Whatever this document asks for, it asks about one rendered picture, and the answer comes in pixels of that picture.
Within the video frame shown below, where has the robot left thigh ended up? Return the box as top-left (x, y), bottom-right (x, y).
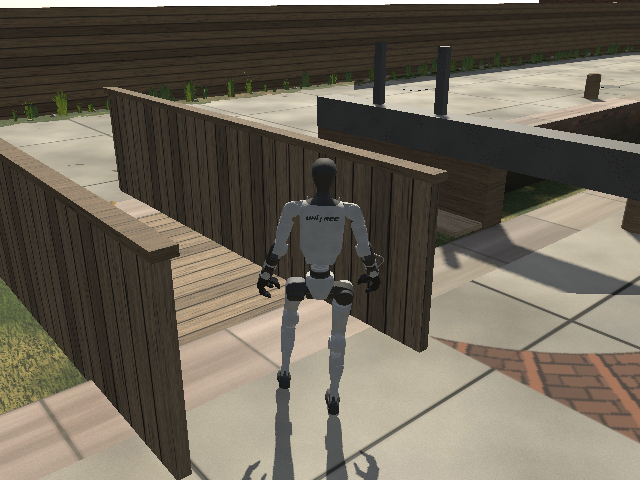
top-left (284, 277), bottom-right (306, 327)

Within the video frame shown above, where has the robot right forearm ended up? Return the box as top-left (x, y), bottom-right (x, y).
top-left (361, 241), bottom-right (379, 278)

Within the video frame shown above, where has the robot left upper arm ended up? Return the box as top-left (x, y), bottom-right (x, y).
top-left (272, 200), bottom-right (302, 256)

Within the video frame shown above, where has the robot right hand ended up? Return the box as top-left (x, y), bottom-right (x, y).
top-left (357, 274), bottom-right (381, 293)

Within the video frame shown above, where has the robot left forearm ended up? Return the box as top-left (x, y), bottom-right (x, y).
top-left (260, 240), bottom-right (281, 280)

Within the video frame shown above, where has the robot right upper arm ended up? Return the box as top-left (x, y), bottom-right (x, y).
top-left (343, 202), bottom-right (371, 257)

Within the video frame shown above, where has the robot left foot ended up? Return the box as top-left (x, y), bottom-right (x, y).
top-left (277, 370), bottom-right (291, 389)

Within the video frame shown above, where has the robot left hand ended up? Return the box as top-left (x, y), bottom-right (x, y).
top-left (257, 274), bottom-right (280, 298)

